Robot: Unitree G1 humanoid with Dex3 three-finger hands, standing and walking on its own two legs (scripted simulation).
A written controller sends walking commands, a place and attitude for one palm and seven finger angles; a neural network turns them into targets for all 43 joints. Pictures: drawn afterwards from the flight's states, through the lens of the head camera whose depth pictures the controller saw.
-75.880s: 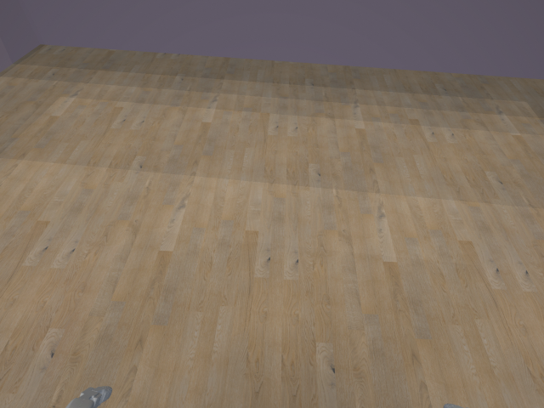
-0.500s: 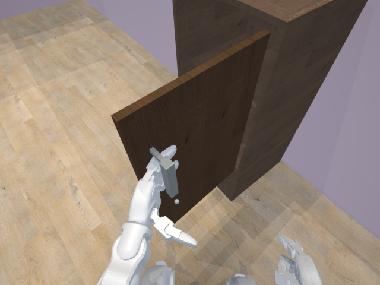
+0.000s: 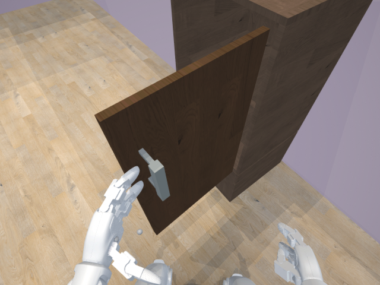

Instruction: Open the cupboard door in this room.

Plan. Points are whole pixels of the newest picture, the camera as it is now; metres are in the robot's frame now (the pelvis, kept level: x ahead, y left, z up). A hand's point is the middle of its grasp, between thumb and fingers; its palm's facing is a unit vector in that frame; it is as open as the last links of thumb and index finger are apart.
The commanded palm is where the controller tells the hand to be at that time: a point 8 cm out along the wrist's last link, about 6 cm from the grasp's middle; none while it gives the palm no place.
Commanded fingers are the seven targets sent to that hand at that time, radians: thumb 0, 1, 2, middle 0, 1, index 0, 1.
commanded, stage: slide the hand sideways off the handle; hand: left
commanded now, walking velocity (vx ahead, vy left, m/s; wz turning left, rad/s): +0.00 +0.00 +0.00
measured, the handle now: (154, 175) +0.32 +0.10 +0.06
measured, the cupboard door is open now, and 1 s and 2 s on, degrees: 94 94 94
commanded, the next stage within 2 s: draw the hand back to the body in 0.38 s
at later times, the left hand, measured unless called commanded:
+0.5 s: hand (111, 253) +0.17 +0.15 +0.06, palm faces -0.10 -0.99 +0.00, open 16.3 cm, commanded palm +0.16 +0.21 +0.06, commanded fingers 0.00 -0.50 0.30 -0.15 -0.30 -0.15 -0.30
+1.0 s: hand (64, 236) +0.18 +0.19 +0.13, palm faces -0.03 -1.00 -0.09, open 16.2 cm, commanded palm +0.15 +0.25 +0.15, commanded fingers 0.00 -0.25 0.41 -0.16 -0.30 -0.16 -0.30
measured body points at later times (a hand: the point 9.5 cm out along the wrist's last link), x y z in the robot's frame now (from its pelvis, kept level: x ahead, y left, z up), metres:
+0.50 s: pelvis -0.01 +0.01 -0.01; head +0.04 +0.00 +0.43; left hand +0.17 +0.20 +0.06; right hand +0.19 -0.23 -0.08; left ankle +0.03 +0.14 -0.65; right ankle -0.01 -0.11 -0.65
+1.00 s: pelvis +0.00 +0.02 +0.03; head +0.01 +0.02 +0.48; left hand +0.18 +0.25 +0.14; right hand +0.19 -0.20 -0.03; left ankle +0.03 +0.14 -0.65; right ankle -0.01 -0.11 -0.65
